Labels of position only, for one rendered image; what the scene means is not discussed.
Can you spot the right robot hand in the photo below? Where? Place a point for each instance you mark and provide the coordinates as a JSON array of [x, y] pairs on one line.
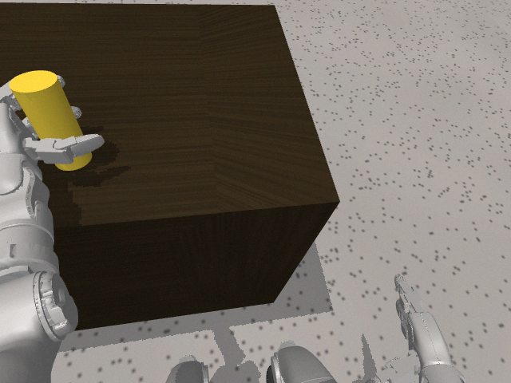
[[427, 345]]

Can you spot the left robot arm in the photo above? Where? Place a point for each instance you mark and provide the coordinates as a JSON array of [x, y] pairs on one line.
[[36, 310]]

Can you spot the can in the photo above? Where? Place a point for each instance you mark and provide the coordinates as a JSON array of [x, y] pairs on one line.
[[46, 106]]

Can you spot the left robot hand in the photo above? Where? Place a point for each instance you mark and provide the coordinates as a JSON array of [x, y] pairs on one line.
[[18, 136]]

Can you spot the right robot arm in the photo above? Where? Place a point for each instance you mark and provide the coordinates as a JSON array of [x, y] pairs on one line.
[[440, 374]]

